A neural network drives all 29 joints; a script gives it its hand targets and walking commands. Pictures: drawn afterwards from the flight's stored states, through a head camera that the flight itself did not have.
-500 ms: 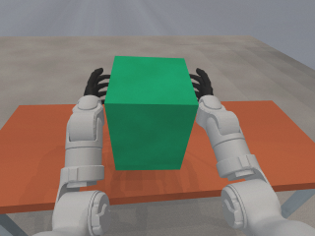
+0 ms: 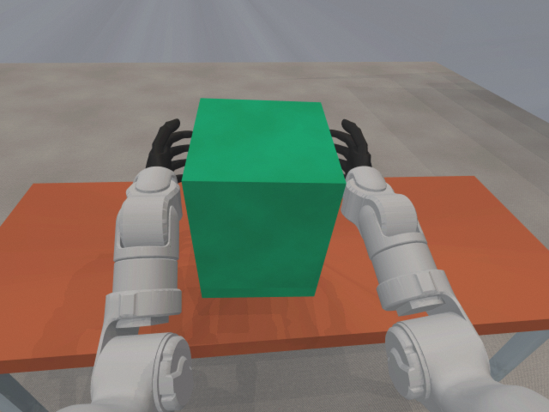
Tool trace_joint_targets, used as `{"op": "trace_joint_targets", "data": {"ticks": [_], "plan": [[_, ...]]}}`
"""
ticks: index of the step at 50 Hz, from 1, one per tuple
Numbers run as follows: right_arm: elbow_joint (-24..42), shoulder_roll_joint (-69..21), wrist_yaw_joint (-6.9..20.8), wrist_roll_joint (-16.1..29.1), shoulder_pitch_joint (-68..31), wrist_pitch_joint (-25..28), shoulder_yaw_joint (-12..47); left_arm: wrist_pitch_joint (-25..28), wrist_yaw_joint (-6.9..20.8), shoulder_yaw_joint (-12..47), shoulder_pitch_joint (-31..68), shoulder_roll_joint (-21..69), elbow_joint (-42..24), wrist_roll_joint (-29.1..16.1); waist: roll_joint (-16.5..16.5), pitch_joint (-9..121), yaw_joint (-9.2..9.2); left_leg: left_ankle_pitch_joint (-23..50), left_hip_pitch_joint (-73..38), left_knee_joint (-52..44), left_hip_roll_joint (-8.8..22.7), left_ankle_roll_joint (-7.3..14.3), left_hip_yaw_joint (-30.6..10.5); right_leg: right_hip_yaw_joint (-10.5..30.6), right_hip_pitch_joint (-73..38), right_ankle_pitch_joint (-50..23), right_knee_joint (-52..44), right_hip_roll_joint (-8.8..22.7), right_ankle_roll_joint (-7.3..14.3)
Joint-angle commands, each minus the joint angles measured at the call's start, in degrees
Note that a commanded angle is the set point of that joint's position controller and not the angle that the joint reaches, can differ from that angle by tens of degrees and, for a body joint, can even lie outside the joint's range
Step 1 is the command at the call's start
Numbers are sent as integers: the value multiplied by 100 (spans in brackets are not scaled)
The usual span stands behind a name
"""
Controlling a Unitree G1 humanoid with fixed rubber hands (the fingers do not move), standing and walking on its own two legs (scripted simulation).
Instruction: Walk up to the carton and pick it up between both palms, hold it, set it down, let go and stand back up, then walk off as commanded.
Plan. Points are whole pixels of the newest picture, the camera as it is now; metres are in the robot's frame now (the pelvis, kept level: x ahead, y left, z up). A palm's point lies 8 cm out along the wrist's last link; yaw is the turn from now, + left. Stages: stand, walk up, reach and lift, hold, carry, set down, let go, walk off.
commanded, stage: hold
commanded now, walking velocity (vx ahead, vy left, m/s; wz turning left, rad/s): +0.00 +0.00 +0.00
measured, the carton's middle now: (260, 202) +0.38 +0.01 +0.16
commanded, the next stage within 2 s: set down in 0.54 s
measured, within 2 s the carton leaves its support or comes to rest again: neither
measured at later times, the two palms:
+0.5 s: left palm (162, 175) +0.37 +0.15 +0.22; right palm (356, 173) +0.37 -0.12 +0.22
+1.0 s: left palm (158, 174) +0.38 +0.16 +0.21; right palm (345, 166) +0.40 -0.11 +0.22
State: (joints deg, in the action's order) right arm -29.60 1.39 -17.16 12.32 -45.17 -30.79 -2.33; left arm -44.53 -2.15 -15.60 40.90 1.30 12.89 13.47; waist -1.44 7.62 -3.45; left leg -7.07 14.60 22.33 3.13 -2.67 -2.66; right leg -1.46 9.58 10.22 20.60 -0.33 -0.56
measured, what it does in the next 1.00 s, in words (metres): stands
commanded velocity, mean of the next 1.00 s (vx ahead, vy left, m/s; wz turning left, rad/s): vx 0.00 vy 0.00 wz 0.00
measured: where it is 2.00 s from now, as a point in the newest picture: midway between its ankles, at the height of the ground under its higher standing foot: outside the picture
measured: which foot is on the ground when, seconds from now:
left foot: down 0.00-1.00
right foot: down 0.00-1.00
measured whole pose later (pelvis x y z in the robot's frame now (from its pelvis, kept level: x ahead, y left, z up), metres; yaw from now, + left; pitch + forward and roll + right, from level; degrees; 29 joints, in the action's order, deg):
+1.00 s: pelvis +0.00 -0.01 +0.00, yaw +0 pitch -3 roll -1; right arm -41.7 -1.7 -12.8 5.8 -49.5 -14.3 -6.0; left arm -36.2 4.3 -25.4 43.9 5.0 15.1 23.9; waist -4.1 3.0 -3.3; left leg -6.6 10.5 20.0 3.1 -2.7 -2.6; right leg -1.5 6.5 11.1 20.6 -0.3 -0.6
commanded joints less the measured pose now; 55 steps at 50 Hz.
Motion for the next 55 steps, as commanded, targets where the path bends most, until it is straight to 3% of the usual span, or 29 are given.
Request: {"op": "trace_joint_targets", "data": {"ticks": [1, 5, 6, 10, 11, 12, 13, 18, 20, 21, 22, 23, 27, 28, 30, 32, 33, 34, 36, 39, 42, 44, 46, 48, 49, 51, 52, 55], "plan": [[1893, -3526, 578, 934, -4625, 348, 2105, 307, 1000, 2812, 4220, 3507, -1153, -817, 388, 2184, -435, 563, -1903, -254, -660, 134, 276, -90, -1120, -949, -406, -308, -418], [1783, -3517, 564, 907, -4412, 343, 2075, 293, 1013, 2889, 4126, 3481, -1178, -800, 454, 2128, -489, 601, -1857, -251, -661, 94, 295, -96, -1233, -1077, -381, -299, -416], [1772, -3531, 581, 942, -4467, 319, 2109, 287, 1001, 2723, 4114, 3438, -1071, -701, 398, 1993, -368, 537, -1860, -285, -665, 141, 290, -85, -1155, -961, -393, -296, -434], [1751, -3501, 577, 915, -4453, 331, 2060, 315, 1015, 2809, 4175, 3494, -1130, -781, 390, 2089, -441, 562, -1855, -278, -651, 108, 268, -72, -1183, -1012, -376, -310, -414], [1723, -3502, 599, 930, -4553, 332, 2057, 287, 1005, 2736, 4164, 3437, -991, -707, 437, 1886, -374, 403, -1799, -306, -678, 134, 292, -70, -1082, -828, -428, -288, -404], [1834, -3575, 588, 879, -4536, 350, 2070, 291, 1026, 2710, 4041, 3531, -1010, -733, 289, 2022, -369, 540, -1837, -305, -667, 150, 307, -69, -1136, -967, -404, -300, -427], [1599, -3500, 591, 859, -4488, 321, 1962, 319, 1020, 2721, 4195, 3485, -973, -737, 387, 1961, -449, 335, -1813, -340, -643, 128, 293, -66, -1086, -798, -439, -287, -392], [1922, -3555, 579, 952, -4546, 394, 2152, 306, 1010, 2873, 4138, 3541, -1199, -804, 402, 2265, -430, 731, -1889, -212, -659, 117, 280, -97, -1283, -1246, -332, -319, -403], [2016, -3542, 581, 969, -4669, 387, 2187, 304, 997, 2844, 4138, 3523, -1132, -815, 350, 2285, -408, 658, -1932, -226, -655, 126, 265, -101, -1211, -1107, -372, -315, -416], [1684, -3449, 576, 918, -4443, 337, 2035, 285, 1008, 2787, 4106, 3492, -1004, -749, 498, 1972, -482, 511, -1797, -267, -665, 100, 259, -66, -1154, -1002, -406, -286, -395], [1672, -3494, 584, 929, -4554, 348, 2028, 266, 1018, 2709, 4108, 3500, -901, -728, 384, 1871, -413, 422, -1800, -303, -637, 123, 283, -67, -1098, -817, -426, -303, -399], [1627, -3496, 588, 863, -4513, 342, 1952, 299, 1014, 2698, 4214, 3456, -1011, -733, 395, 1904, -467, 396, -1845, -310, -647, 122, 293, -71, -1098, -778, -437, -298, -383], [1636, -3510, 618, 837, -4563, 384, 1964, 299, 1019, 2714, 4150, 3477, -973, -709, 427, 1995, -406, 381, -1851, -325, -660, 152, 327, -94, -1044, -771, -453, -265, -388], [1679, -3543, 632, 1070, -4885, 476, 2312, 306, 984, 2333, 4073, 3404, -1026, -798, 308, 1855, -58, 795, -1717, -267, -741, 264, 368, 53, -1258, -1070, -416, -311, -327], [1801, -3544, 631, 1055, -4816, 538, 2322, 362, 981, 2431, 4218, 3486, -1208, -837, 439, 1989, -132, 963, -1758, -235, -747, 202, 338, 47, -1339, -1205, -373, -300, -326], [1721, -3476, 669, 861, -4987, 695, 2119, 495, 999, 2419, 4516, 3498, -946, -782, 392, 2119, -170, 858, -1887, -210, -733, 159, 357, -11, -1217, -948, -408, -296, -323], [1743, -3468, 685, 809, -4974, 789, 2115, 533, 1008, 2295, 4394, 3506, -950, -703, 392, 2266, -43, 991, -2025, -192, -706, 156, 370, -9, -1253, -971, -431, -294, -323], [1580, -3323, 713, 619, -5097, 887, 1863, 605, 1032, 2253, 4577, 3463, -755, -669, 380, 2136, -118, 755, -1993, -258, -694, 144, 384, -34, -1084, -703, -494, -277, -320], [1498, -3358, 798, 349, -5222, 1129, 1730, 767, 1025, 2186, 4709, 3444, -708, -544, 422, 2271, -76, 683, -2188, -226, -656, 141, 404, -116, -949, -513, -482, -265, -275], [762, -3284, 995, -131, -5042, 1523, 1334, 956, 1082, 1465, 4073, 3200, -11, 77, 335, 1773, 296, 419, -2003, -406, -572, 233, 502, -142, -904, -89, -561, -200, -278], [-30, -2971, 1213, -562, -4428, 1794, 889, 1011, 1296, 846, 3284, 2931, 772, 698, 168, 1009, 397, 77, -2012, -646, -563, 375, 671, -215, -900, 416, -706, -179, -277], [-457, -2846, 1297, -763, -4082, 1926, 715, 1047, 1426, 684, 3257, 2808, 811, 882, 72, 708, 353, -94, -2018, -761, -598, 434, 761, -285, -1001, 584, -749, -158, -318], [-677, -2794, 1339, -812, -3833, 2156, 612, 1138, 1478, 762, 3317, 2805, 683, 928, 250, 657, 309, -30, -1947, -788, -614, 399, 807, -308, -1068, 479, -740, -146, -314], [-560, -2913, 1338, -850, -3925, 2402, 630, 1263, 1482, 864, 3321, 2857, 546, 857, 238, 739, 424, 282, -1929, -724, -600, 367, 834, -320, -1178, 241, -693, -145, -325], [-302, -2951, 1334, -777, -4092, 2570, 813, 1325, 1445, 1012, 3316, 2933, 253, 771, 435, 983, 505, 716, -2048, -595, -597, 294, 867, -335, -1283, -126, -618, -179, -293], [23, -3021, 1270, -661, -4178, 2829, 1114, 1510, 1319, 1352, 3184, 3005, -157, 548, 468, 1589, 445, 1528, -2418, -332, -568, 191, 819, -378, -1453, -867, -494, -233, -308], [261, -3079, 1279, -532, -4285, 2947, 1395, 1592, 1256, 1516, 3038, 3052, -302, 463, 475, 1920, 597, 1972, -2529, -221, -543, 148, 830, -390, -1600, -1261, -444, -265, -275], [727, -3336, 1285, -232, -4124, 3204, 2095, 1905, 1008, 2246, 3194, 3414, -1217, 84, 663, 2770, 671, 3066, -2990, 201, -458, -15, 753, -437, -1532, -1986, -288, -332, -227]]}}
